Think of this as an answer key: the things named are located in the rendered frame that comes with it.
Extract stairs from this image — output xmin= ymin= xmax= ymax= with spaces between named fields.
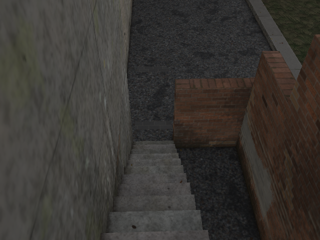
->
xmin=100 ymin=140 xmax=210 ymax=240

